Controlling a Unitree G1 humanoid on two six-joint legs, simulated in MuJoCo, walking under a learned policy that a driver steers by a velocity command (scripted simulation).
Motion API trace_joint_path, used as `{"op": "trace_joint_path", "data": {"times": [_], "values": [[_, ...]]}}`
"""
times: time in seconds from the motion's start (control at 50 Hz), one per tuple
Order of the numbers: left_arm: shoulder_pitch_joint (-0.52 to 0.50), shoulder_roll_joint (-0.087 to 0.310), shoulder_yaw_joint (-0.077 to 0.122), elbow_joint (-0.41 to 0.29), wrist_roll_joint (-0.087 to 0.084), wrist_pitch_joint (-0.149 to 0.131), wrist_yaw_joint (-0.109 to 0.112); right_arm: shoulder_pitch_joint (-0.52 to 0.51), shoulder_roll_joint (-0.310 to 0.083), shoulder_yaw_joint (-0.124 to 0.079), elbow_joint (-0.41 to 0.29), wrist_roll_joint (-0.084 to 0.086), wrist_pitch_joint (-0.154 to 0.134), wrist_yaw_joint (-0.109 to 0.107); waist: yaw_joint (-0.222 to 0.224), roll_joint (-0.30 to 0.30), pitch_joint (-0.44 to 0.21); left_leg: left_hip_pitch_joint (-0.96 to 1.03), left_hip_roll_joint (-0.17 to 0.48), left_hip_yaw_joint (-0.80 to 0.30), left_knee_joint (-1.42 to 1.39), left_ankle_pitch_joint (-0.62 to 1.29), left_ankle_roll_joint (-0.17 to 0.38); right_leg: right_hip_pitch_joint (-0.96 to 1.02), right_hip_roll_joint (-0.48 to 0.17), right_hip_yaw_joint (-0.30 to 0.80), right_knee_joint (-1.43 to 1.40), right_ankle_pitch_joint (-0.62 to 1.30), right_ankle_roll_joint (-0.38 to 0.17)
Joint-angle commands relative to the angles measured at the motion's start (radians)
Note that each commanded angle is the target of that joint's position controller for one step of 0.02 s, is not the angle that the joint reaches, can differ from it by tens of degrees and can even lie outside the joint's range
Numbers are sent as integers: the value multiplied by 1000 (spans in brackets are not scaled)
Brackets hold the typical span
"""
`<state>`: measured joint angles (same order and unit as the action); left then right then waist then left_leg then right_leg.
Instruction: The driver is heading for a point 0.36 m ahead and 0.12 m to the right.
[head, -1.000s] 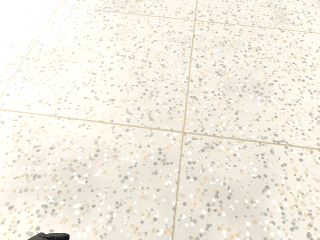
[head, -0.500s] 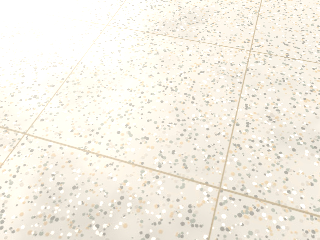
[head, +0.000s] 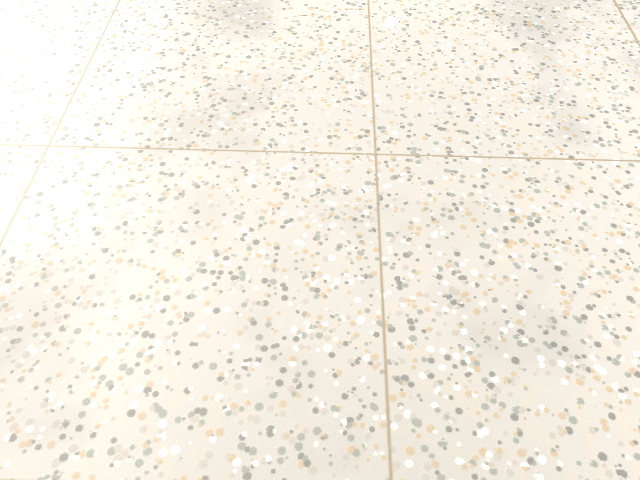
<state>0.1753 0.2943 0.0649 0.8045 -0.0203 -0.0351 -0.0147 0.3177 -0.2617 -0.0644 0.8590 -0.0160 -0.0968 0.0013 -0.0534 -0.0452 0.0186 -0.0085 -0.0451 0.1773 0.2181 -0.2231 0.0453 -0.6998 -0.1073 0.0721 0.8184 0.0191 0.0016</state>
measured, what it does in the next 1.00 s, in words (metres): walks ahead: right foot, then left foot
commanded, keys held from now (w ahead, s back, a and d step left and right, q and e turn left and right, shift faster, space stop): w+e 0.22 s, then no key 0.78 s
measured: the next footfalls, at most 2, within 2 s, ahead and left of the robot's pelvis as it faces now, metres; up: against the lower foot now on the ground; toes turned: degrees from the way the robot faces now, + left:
right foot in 0.20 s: +0.30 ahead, -0.15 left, +0.00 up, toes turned -12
left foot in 0.64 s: +0.49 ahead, +0.03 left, +0.00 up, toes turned -14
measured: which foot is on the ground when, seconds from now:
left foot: down 0.00-0.20, up 0.22-0.62, down 0.64-1.00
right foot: up 0.00-0.18, down 0.20-1.00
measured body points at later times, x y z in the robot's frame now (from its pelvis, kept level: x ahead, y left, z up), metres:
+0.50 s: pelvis +0.26 -0.06 +0.00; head +0.30 -0.08 +0.45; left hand +0.41 +0.19 -0.11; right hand +0.37 -0.36 -0.11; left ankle +0.42 +0.08 -0.69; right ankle +0.24 -0.13 -0.74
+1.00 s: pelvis +0.37 -0.04 -0.01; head +0.38 -0.05 +0.44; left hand +0.48 +0.20 -0.15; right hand +0.46 -0.32 -0.13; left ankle +0.45 +0.04 -0.74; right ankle +0.26 -0.14 -0.74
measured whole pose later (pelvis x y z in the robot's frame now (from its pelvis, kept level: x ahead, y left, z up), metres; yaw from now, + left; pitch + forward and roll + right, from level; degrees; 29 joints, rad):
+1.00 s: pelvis +0.37 -0.04 -0.01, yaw -14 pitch +0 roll +0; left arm 0.24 0.25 0.04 0.96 0.01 0.02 0.03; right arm 0.07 -0.23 -0.03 0.90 0.00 -0.02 0.00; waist 0.01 0.00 0.02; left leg -0.35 -0.01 0.02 0.53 -0.18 0.03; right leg -0.11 0.01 0.04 0.50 -0.40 0.00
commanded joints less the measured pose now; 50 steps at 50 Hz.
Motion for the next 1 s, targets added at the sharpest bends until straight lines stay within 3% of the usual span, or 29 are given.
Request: {"op": "trace_joint_path", "data": {"times": [0.02, 0.08, 0.12, 0.16, 0.18, 0.2, 0.22, 0.24, 0.26, 0.28, 0.3, 0.32, 0.36, 0.4, 0.44, 0.52, 0.56, 0.6, 0.62, 0.64, 0.66, 0.68, 0.7, 0.74, 0.76, 0.8, 0.9, 1.0], "values": [[-101, 16, -6, -92, 3, -12, -20, -38, -163, -36, -52, 10, -7, -13, -10, 73, 66, -50, 287, -46, -107, 312, 117, 30, -1, -48, -117, 80, -13], [-169, 21, -7, -141, 1, -11, -37, 5, -179, -44, -25, 24, 19, -15, -27, 74, 83, 85, 325, -22, -49, 401, 106, -22, 13, -82, -180, -9, -41], [-164, 38, 1, -163, 1, -8, -48, -6, -199, -50, -23, 31, 37, -20, -1, 97, 60, 135, 336, 5, 37, 633, 86, 29, 50, -128, -198, -107, -73], [-62, 82, 26, -156, -1, -2, -50, -27, -226, -58, -32, 34, 54, -31, 70, 138, -24, 144, 328, 30, 229, 957, 62, 197, 125, -188, -187, -210, -115], [77, 126, 53, -125, -4, -1, -43, -46, -229, -57, -37, 37, 61, -35, 150, 128, -96, 81, 298, 52, 417, 977, 35, 393, 165, -194, -243, -175, -149], [246, 203, 89, -84, -4, 7, -24, -44, -210, -47, -52, 28, 55, -39, 227, 57, -188, -135, 256, 54, 697, 742, -8, 701, 113, -59, -288, -143, -201], [245, 312, 108, -81, -14, 6, -11, 46, -57, 1, -105, -11, 27, -21, 117, -212, -257, -611, 49, 1, 1060, -222, -78, 1050, -149, 486, -347, -255, -384], [251, 247, 82, -119, 3, -8, -12, -19, -110, 0, -109, 22, -16, -5, 164, -115, -397, -726, 0, -240, 1204, -390, -73, 1123, -251, 758, -488, -218, -449], [204, 184, 62, -117, 18, -19, -12, -107, -160, -14, -128, 60, -36, 5, 179, -57, -277, -779, 60, -267, 1195, -310, -55, 1035, -226, 568, -488, -3, -391], [140, 148, 51, -122, 16, -25, -12, -115, -152, -9, -126, 54, -42, 2, 134, 11, -188, -742, 108, -255, 1114, -234, -47, 886, -182, 402, -461, 206, -348], [73, 115, 42, -130, 12, -25, -9, -120, -155, -16, -111, 29, -38, -7, 97, 51, -123, -692, 143, -239, 1034, -200, -55, 748, -143, 290, -459, 333, -311], [35, 88, 31, -142, 20, -24, -4, -107, -165, -23, -106, 19, -23, -10, 65, 35, -105, -615, 160, -239, 999, -182, -60, 644, -120, 228, -480, 407, -297], [13, 101, 31, -141, 27, -26, 0, -65, -132, -20, -97, 16, 9, -12, 28, 27, -98, -531, 156, -224, 922, -148, -82, 530, -98, 162, -516, 512, -294], [13, 126, 36, -127, 28, -30, 8, -65, -102, -10, -97, 10, 27, -19, 19, 10, -95, -513, 140, -205, 795, -72, -102, 488, -71, 88, -529, 584, -284], [8, 126, 34, -114, 21, -20, 18, -103, -83, 0, -103, 6, 31, -19, 30, -18, -107, -478, 126, -192, 646, 57, -108, 481, -30, 22, -521, 565, -249], [45, 118, 25, -73, 22, -2, 27, -194, -93, 2, -113, 15, 25, -3, 83, -37, -119, -424, 97, -197, 443, 250, -100, 535, -30, 20, -506, 424, -212], [45, 109, 19, -53, 24, 3, 25, -217, -108, -3, -118, 11, 23, 3, 87, -43, -101, -420, 93, -209, 388, 220, -82, 565, -55, 54, -473, 369, -206], [27, 100, 14, -39, 19, 6, 26, -200, -122, -10, -111, 1, 18, 8, 63, -43, -90, -378, 83, -205, 307, 202, -51, 576, -61, 84, -406, 312, -185], [20, 88, 8, -32, 15, 6, 26, -161, -125, -14, -95, -6, 13, 9, 36, -31, -94, -302, 78, -200, 223, 300, -30, 564, -36, 83, -359, 253, -156], [63, 69, 3, -24, 28, 1, 26, -147, -166, -21, -91, -16, 9, 3, 49, 26, -115, -196, 142, -264, 205, 631, 0, 533, 23, 65, -299, 146, -107], [176, 44, -3, -8, 46, -8, 24, -168, -204, -23, -103, -27, 12, -4, 121, 139, -176, -32, 260, -367, 272, 908, 84, 431, 97, 39, -231, -122, -58], [213, 21, -13, 18, 41, -4, 30, -156, -124, -5, -91, -22, 26, -6, 101, 221, -244, 24, 331, -443, 281, 892, 185, 396, 119, 15, -167, -366, -11], [174, 51, -8, 16, 33, 11, 34, -155, -72, 10, -83, -7, 39, -3, 82, 223, -238, -8, 343, -488, 247, 762, 212, 390, 111, 9, -153, -477, 10], [132, 57, -2, 20, 22, 53, 42, -206, -80, 15, -77, 1, 58, 4, 97, 199, -185, -110, 313, -497, 194, 445, 172, 416, 88, 5, -232, -425, 13], [130, 58, -3, 28, 26, 73, 43, -255, -97, 11, -84, 4, 64, 8, 112, 181, -146, -198, 271, -449, 179, 284, 123, 474, 82, 3, -318, -352, 2], [109, 82, 2, 46, 31, 86, 41, -284, -111, 6, -92, 6, 64, 12, 85, 108, -65, -259, 167, -325, 181, 68, 41, 458, 83, 7, -368, -331, -30], [99, 65, -1, 92, 30, 50, 45, -246, -90, 5, -37, 13, 51, -4, 61, 57, -123, -115, 136, -272, 282, 400, 50, 473, 69, 15, -385, -152, -27], [108, 48, -5, 137, 26, 50, 47, -270, -80, 2, 0, 16, 71, -8, 63, 42, -84, -116, 119, -256, 283, 365, 56, 468, 73, 5, -395, -147, -21]]}}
